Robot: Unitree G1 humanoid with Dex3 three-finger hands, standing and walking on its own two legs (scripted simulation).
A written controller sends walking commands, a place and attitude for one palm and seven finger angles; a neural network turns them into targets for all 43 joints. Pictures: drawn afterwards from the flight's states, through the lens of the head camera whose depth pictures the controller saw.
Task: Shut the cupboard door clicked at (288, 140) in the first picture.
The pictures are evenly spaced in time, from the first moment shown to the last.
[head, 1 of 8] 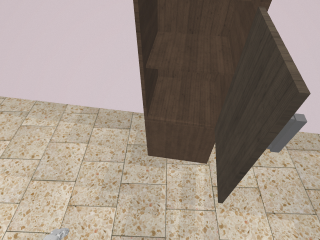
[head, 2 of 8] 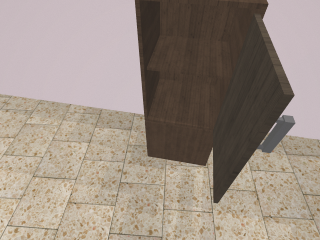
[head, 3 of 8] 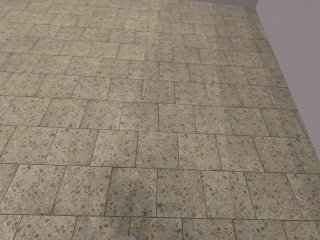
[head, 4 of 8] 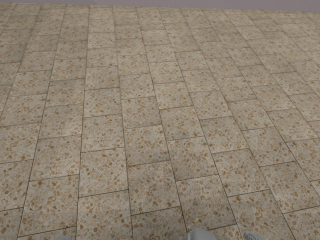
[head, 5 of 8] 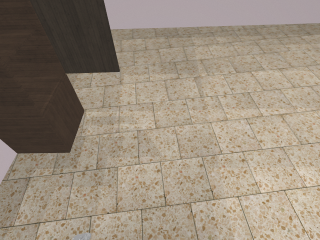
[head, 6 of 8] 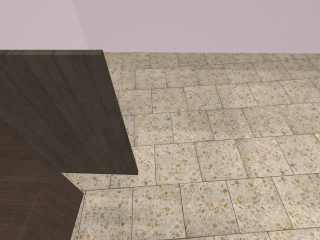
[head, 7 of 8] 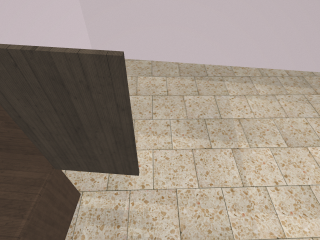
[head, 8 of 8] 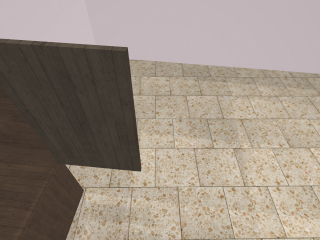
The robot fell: no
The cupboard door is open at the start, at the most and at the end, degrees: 91 91 91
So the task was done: no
